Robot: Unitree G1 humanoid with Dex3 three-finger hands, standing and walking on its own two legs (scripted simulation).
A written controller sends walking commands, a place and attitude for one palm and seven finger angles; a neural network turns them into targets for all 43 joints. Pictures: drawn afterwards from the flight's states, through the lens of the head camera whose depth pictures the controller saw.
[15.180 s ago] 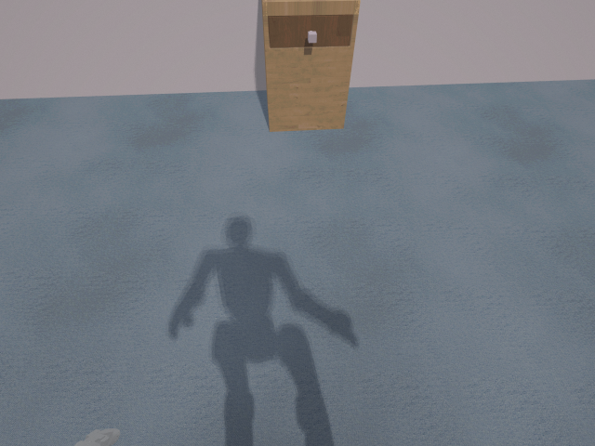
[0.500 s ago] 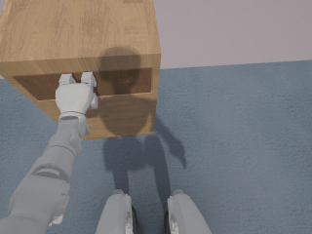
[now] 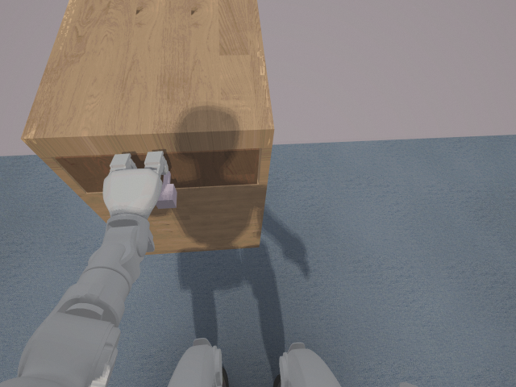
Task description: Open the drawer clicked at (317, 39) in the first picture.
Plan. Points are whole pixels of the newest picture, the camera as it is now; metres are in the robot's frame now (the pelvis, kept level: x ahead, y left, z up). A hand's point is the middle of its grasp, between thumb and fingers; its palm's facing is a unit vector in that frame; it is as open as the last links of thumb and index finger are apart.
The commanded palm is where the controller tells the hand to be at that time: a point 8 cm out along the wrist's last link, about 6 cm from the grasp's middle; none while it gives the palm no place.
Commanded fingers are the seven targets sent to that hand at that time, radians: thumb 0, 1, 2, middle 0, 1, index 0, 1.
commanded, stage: re-aim the fingers above the handle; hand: left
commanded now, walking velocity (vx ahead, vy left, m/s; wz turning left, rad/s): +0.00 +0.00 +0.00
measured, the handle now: (166, 188) +0.50 +0.18 -0.13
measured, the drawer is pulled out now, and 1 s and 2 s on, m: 0.00 0.00 0.00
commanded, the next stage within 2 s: lower the fingers behind the handle in 2.00 s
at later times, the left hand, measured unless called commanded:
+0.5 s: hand (143, 202) +0.43 +0.20 -0.06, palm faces -0.04 -0.04 -1.00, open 13.9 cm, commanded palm +0.41 +0.19 -0.01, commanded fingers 0.00 -0.50 0.30 -0.30 -1.20 -0.30 -1.20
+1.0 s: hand (148, 199) +0.44 +0.19 -0.06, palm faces -0.06 -0.02 -1.00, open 13.9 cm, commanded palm +0.42 +0.17 -0.01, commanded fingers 0.00 -0.50 0.30 -0.30 -1.20 -0.30 -1.20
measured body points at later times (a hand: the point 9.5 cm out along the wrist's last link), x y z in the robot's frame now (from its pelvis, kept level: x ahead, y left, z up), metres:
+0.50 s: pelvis -0.01 +0.00 +0.00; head +0.11 +0.00 +0.43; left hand +0.43 +0.19 +0.00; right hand +0.03 -0.26 -0.14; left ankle +0.02 +0.10 -0.64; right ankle -0.01 -0.10 -0.64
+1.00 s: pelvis -0.01 +0.00 +0.00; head +0.12 +0.00 +0.43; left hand +0.43 +0.19 -0.01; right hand +0.04 -0.26 -0.14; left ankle +0.02 +0.10 -0.64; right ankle -0.01 -0.10 -0.64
